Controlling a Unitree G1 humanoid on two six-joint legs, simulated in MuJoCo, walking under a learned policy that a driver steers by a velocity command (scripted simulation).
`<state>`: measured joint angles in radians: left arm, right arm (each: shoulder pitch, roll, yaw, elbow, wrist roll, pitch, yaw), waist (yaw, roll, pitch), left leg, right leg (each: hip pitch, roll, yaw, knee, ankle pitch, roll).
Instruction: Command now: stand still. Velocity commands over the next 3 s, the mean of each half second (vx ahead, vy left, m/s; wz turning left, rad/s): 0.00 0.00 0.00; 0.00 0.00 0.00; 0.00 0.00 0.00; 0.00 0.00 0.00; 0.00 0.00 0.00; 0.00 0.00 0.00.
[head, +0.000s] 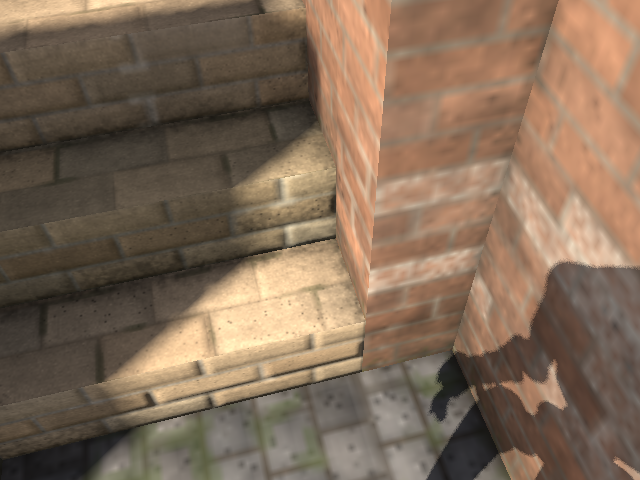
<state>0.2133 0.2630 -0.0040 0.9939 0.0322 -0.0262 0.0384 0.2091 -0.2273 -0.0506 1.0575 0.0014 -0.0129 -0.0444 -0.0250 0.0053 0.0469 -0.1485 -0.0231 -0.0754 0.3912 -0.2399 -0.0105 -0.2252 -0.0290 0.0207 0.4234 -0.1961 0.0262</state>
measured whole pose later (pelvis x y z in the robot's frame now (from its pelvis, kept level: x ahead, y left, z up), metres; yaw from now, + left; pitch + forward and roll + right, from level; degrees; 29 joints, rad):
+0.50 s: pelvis +0.01 +0.00 +0.00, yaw +0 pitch +0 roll +1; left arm 0.22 0.26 0.00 1.02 0.03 -0.02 0.04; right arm 0.21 -0.23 -0.05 1.09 0.00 -0.01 -0.05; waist -0.02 0.01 0.04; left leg -0.13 -0.02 -0.07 0.38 -0.25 -0.01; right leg -0.21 -0.03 0.02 0.42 -0.21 0.03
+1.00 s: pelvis +0.01 +0.01 +0.00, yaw +0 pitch +0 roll +0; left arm 0.24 0.26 0.01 1.01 0.03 -0.03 0.04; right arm 0.23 -0.23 -0.05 1.09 0.00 -0.01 -0.04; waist -0.02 0.01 0.04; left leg -0.13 -0.03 -0.07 0.39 -0.26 0.00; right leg -0.21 -0.03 0.03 0.42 -0.21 0.04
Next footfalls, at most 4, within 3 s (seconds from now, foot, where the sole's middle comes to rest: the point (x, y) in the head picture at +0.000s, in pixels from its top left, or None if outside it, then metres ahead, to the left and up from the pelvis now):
none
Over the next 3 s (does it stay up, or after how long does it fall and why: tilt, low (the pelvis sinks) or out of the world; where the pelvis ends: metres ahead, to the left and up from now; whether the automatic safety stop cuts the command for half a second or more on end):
stays up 0.01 0.01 0.00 its command is cut before an obstacle from the start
